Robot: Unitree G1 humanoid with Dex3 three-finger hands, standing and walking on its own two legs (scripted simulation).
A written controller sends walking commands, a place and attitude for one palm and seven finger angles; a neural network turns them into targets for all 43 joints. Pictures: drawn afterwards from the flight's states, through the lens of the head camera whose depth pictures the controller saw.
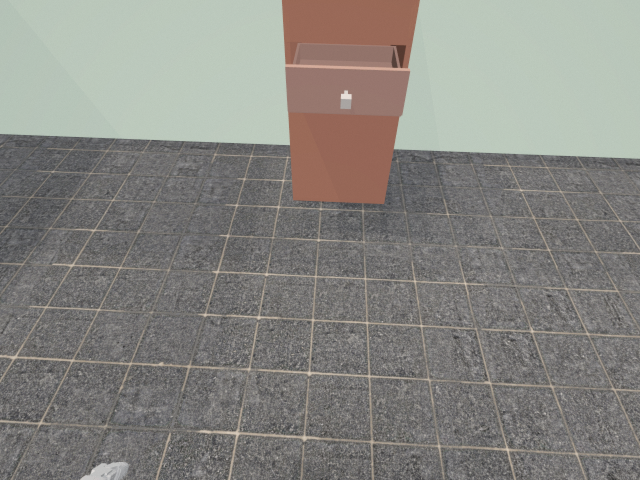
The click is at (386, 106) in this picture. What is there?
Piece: drawer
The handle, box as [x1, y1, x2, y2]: [340, 90, 351, 108]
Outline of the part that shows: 344,90 344,93 341,94 340,108 350,108 351,94 348,94 347,90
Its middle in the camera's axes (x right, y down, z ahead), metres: +0.08 -0.44 +1.23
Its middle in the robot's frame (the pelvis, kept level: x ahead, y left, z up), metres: +1.21 -0.02 -0.12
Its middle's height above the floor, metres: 0.65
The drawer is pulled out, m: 0.19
